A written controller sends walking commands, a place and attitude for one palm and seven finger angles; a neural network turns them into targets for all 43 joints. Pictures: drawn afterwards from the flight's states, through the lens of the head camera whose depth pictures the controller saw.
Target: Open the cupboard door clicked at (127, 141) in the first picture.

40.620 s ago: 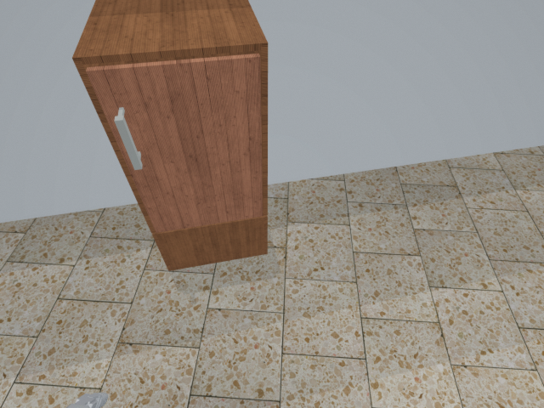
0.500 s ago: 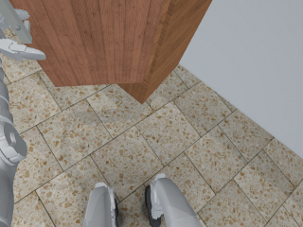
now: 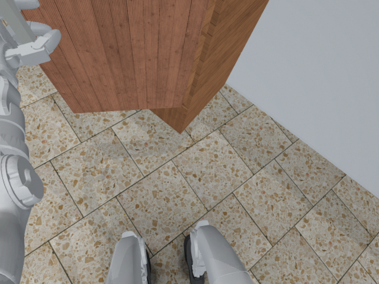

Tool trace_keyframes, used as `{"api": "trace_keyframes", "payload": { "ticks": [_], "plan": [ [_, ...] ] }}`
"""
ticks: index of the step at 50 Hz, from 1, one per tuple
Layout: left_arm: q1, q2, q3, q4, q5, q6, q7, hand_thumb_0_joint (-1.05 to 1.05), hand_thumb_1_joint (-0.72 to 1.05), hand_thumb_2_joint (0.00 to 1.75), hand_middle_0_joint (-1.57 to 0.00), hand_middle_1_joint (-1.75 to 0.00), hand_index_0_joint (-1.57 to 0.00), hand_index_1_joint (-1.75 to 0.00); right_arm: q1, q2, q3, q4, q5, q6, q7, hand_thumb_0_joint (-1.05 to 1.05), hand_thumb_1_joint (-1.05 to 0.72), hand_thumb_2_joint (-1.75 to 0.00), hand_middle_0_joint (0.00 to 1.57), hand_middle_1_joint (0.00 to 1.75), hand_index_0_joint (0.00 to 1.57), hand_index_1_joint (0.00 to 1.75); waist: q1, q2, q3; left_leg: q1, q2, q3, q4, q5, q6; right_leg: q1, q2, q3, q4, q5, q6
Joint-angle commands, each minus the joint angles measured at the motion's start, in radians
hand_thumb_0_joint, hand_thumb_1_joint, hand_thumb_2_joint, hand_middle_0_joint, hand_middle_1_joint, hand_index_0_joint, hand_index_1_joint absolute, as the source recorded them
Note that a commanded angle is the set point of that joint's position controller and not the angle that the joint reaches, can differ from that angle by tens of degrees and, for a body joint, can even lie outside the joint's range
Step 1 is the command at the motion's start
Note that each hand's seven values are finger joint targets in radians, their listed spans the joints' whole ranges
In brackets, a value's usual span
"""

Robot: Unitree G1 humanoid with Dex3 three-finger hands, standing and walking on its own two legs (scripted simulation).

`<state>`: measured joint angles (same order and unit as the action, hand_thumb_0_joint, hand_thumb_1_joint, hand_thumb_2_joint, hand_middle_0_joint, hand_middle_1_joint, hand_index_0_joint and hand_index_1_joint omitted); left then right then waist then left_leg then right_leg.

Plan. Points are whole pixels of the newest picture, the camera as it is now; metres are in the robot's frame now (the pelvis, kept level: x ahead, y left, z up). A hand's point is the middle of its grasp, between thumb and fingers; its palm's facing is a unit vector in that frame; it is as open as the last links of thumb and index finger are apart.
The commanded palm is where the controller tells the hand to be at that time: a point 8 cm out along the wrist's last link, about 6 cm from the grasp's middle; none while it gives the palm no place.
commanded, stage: close the thumb around the handle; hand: left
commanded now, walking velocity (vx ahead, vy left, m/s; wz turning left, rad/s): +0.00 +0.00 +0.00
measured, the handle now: (22, 19) +0.61 +0.24 +0.06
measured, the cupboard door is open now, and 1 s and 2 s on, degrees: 46 71 92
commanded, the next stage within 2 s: pull the door open along its arc in 0.22 s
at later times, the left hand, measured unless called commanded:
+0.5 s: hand (38, 45) +0.55 +0.21 +0.06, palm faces +0.03 -1.00 -0.02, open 5.4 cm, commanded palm +0.52 +0.24 +0.06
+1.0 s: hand (71, 113) +0.42 +0.15 +0.06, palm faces +0.29 -0.96 +0.03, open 5.7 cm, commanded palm +0.36 +0.20 +0.06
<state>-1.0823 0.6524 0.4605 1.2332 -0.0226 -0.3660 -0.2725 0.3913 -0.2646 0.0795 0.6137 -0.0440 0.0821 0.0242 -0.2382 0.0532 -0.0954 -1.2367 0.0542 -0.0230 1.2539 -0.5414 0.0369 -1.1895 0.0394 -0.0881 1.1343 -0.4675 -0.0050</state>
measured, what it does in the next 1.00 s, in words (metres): stands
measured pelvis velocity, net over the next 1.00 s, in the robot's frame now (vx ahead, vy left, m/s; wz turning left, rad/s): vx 0.02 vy -0.01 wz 0.02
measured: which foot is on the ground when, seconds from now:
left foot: down 0.00-1.00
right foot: down 0.00-1.00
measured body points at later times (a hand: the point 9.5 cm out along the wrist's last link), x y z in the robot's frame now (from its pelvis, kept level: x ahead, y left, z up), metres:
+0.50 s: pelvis +0.00 +0.00 +0.00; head +0.19 +0.03 +0.41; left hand +0.55 +0.26 +0.06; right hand -0.01 -0.26 -0.10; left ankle +0.01 +0.09 -0.63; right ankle +0.03 -0.13 -0.63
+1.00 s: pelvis +0.02 -0.01 +0.03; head +0.13 +0.00 +0.46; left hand +0.40 +0.20 +0.06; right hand +0.14 -0.25 -0.09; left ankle +0.01 +0.09 -0.63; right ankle +0.03 -0.13 -0.63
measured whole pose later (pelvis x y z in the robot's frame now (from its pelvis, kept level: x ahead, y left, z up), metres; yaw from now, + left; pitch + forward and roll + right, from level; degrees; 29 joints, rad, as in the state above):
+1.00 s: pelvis +0.02 -0.01 +0.03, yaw +1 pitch +22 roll -2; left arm -0.36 0.11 0.22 0.57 -0.07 -0.45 0.18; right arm 0.26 -0.23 0.00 0.54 -0.04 0.05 0.06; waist -0.08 0.03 -0.16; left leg -0.97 0.03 0.03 1.12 -0.53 0.03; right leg -0.97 0.02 -0.03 1.07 -0.49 -0.01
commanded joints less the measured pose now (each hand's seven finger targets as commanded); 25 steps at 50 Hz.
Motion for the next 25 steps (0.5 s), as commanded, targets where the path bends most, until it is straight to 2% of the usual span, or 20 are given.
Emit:
{"api": "trace_keyframes", "payload": {
  "ticks": [1,4,5,8,9,10,12,13,14,15,16,17,18,20,22,24,25],
  "plan": [
    [-0.426,0.25,0.018,-0.218,-0.019,-0.079,0.009,0.0,0.9,0.9,-0.4,-1.35,-0.4,-1.35,0.233,-0.203,-0.077,-0.009,-0.003,-0.008,-0.009,0.0,-0.9,-0.9,0.2,0.3,0.2,0.3,-0.017,0.212,-0.599,0.521,-0.007,-0.076,-0.112,0.521,-0.013,0.208,0.027,0.031,-0.095,0.325,-0.018],
    [-0.432,0.277,0.034,-0.189,-0.018,-0.082,0.006,0.0,0.9,0.9,-0.4,-1.35,-0.4,-1.35,0.236,-0.206,-0.074,-0.008,-0.003,-0.007,-0.014,0.0,-0.9,-0.9,0.2,0.3,0.2,0.3,-0.028,0.162,-0.573,0.466,-0.008,-0.073,-0.104,0.489,-0.002,0.225,0.028,0.037,-0.092,0.325,-0.017],
    [-0.433,0.284,0.03,-0.189,-0.016,-0.079,0.002,0.0,0.9,0.9,-0.4,-1.35,-0.4,-1.35,0.231,-0.208,-0.073,-0.009,-0.001,-0.007,-0.015,0.0,-0.9,-0.9,0.2,0.3,0.2,0.3,-0.027,0.182,-0.571,0.459,-0.008,-0.068,-0.105,0.48,-0.004,0.225,0.026,0.038,-0.093,0.319,-0.015],
    [-0.432,0.283,0.03,-0.25,-0.019,-0.087,-0.005,0.0,0.9,0.9,-0.4,-1.35,-0.4,-1.35,0.234,-0.206,-0.077,-0.014,-0.002,-0.008,-0.012,0.0,-0.9,-0.9,0.2,0.3,0.2,0.3,-0.009,0.238,-0.64,0.528,-0.007,-0.075,-0.106,0.547,-0.012,0.235,0.025,0.035,-0.084,0.356,-0.02],
    [-0.425,0.257,0.019,-0.251,-0.024,-0.09,-0.01,0.0,0.9,0.9,-0.4,-1.35,-0.4,-1.35,0.237,-0.205,-0.082,-0.012,-0.002,-0.008,-0.01,0.0,-0.9,-0.9,0.2,0.3,0.2,0.3,-0.015,0.24,-0.651,0.555,-0.007,-0.079,-0.099,0.579,-0.013,0.216,0.026,0.033,-0.08,0.37,-0.022],
    [-0.403,0.266,0.031,-0.22,-0.029,-0.081,-0.013,0.0,0.9,0.9,-0.4,-1.35,-0.4,-1.35,0.235,-0.208,-0.08,-0.008,0.001,-0.005,-0.011,0.0,-0.9,-0.9,0.2,0.3,0.2,0.3,-0.013,0.208,-0.627,0.535,-0.004,-0.079,-0.102,0.556,-0.015,0.215,0.027,0.03,-0.086,0.352,-0.018],
    [-0.393,0.299,0.057,-0.201,-0.034,-0.067,-0.011,0.0,0.9,0.9,-0.4,-1.35,-0.4,-1.35,0.227,-0.21,-0.076,-0.016,0.002,-0.003,-0.015,0.0,-0.9,-0.9,0.2,0.3,0.2,0.3,-0.009,0.181,-0.593,0.475,-0.008,-0.066,-0.105,0.506,-0.006,0.249,0.027,0.038,-0.094,0.344,-0.015],
    [-0.416,0.295,0.039,-0.231,-0.03,-0.068,-0.009,0.0,0.9,0.9,-0.4,-1.35,-0.4,-1.35,0.225,-0.207,-0.073,-0.019,0.003,-0.004,-0.014,0.0,-0.9,-0.9,0.2,0.3,0.2,0.3,-0.011,0.196,-0.602,0.47,-0.009,-0.063,-0.108,0.504,-0.004,0.265,0.026,0.041,-0.093,0.355,-0.015],
    [-0.426,0.292,0.044,-0.265,-0.027,-0.079,-0.008,0.0,0.9,0.9,-0.4,-1.35,-0.4,-1.35,0.228,-0.205,-0.077,-0.02,0.001,-0.007,-0.013,0.0,-0.9,-0.9,0.2,0.3,0.2,0.3,-0.003,0.234,-0.637,0.513,-0.008,-0.07,-0.105,0.535,-0.008,0.248,0.025,0.038,-0.082,0.361,-0.02],
    [-0.402,0.274,0.032,-0.244,-0.026,-0.074,-0.008,0.0,0.9,0.9,-0.4,-1.35,-0.4,-1.35,0.228,-0.205,-0.078,-0.017,0.002,-0.006,-0.012,0.0,-0.9,-0.9,0.2,0.3,0.2,0.3,-0.005,0.221,-0.642,0.521,-0.008,-0.07,-0.104,0.538,-0.011,0.241,0.026,0.036,-0.086,0.36,-0.017],
    [-0.389,0.293,0.049,-0.224,-0.027,-0.071,-0.005,0.0,0.9,0.9,-0.4,-1.35,-0.4,-1.35,0.228,-0.206,-0.076,-0.017,0.003,-0.004,-0.014,0.0,-0.9,-0.9,0.2,0.3,0.2,0.3,-0.004,0.192,-0.607,0.496,-0.006,-0.069,-0.106,0.528,-0.009,0.249,0.027,0.036,-0.091,0.357,-0.017],
    [-0.428,0.247,0.007,-0.211,-0.03,-0.065,-0.004,0.0,0.9,0.9,-0.4,-1.35,-0.4,-1.35,0.222,-0.204,-0.074,-0.014,0.004,-0.007,-0.013,0.0,-0.9,-0.9,0.2,0.3,0.2,0.3,-0.03,0.184,-0.575,0.471,-0.008,-0.067,-0.106,0.492,-0.005,0.233,0.027,0.039,-0.096,0.337,-0.012],
    [-0.402,0.253,0.015,-0.21,-0.026,-0.062,-0.003,0.0,0.9,0.9,-0.4,-1.35,-0.4,-1.35,0.224,-0.204,-0.076,-0.014,0.003,-0.007,-0.014,0.0,-0.9,-0.9,0.2,0.3,0.2,0.3,-0.016,0.186,-0.57,0.465,-0.008,-0.063,-0.109,0.478,-0.006,0.239,0.026,0.038,-0.098,0.326,-0.014],
    [-0.354,0.252,0.026,-0.225,-0.031,-0.069,-0.004,0.0,0.9,0.9,-0.4,-1.35,-0.4,-1.35,0.225,-0.206,-0.078,-0.021,0.002,-0.008,-0.012,0.0,-0.9,-0.9,0.2,0.3,0.2,0.3,0.003,0.191,-0.61,0.498,-0.009,-0.066,-0.115,0.513,-0.008,0.249,0.026,0.035,-0.092,0.344,-0.017],
    [-0.308,0.244,0.028,-0.26,-0.037,-0.072,-0.011,0.0,0.9,0.9,-0.4,-1.35,-0.4,-1.35,0.22,-0.203,-0.082,-0.031,0.004,-0.006,-0.01,0.0,-0.9,-0.9,0.2,0.3,0.2,0.3,0.019,0.181,-0.633,0.509,-0.01,-0.061,-0.119,0.536,-0.009,0.282,0.025,0.036,-0.091,0.373,-0.017],
    [-0.248,0.222,0.03,-0.276,-0.051,-0.075,-0.015,0.0,0.9,0.9,-0.4,-1.35,-0.4,-1.35,0.216,-0.199,-0.085,-0.039,0.007,-0.006,-0.006,0.0,-0.9,-0.9,0.2,0.3,0.2,0.3,0.035,0.199,-0.635,0.533,-0.012,-0.059,-0.128,0.564,-0.012,0.286,0.026,0.035,-0.093,0.388,-0.021],
    [-0.205,0.207,0.026,-0.282,-0.06,-0.07,-0.017,0.0,0.9,0.9,-0.4,-1.35,-0.4,-1.35,0.21,-0.199,-0.088,-0.043,0.012,-0.004,-0.005,0.0,-0.9,-0.9,0.2,0.3,0.2,0.3,0.038,0.162,-0.626,0.523,-0.012,-0.053,-0.133,0.559,-0.011,0.305,0.027,0.035,-0.099,0.399,-0.016]
  ]
}}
